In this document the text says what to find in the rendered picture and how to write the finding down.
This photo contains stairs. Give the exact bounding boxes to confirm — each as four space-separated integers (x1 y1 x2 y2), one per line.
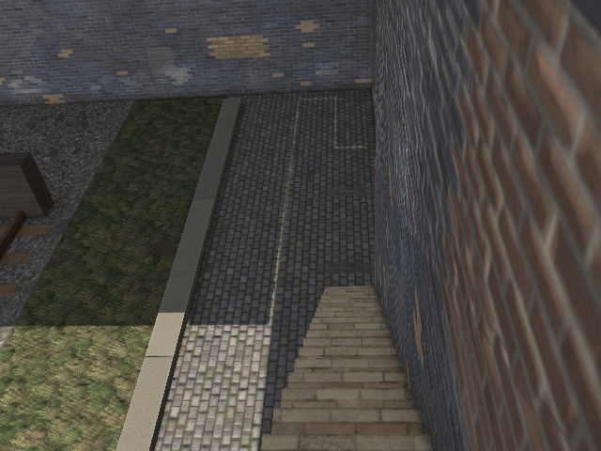
261 286 432 451

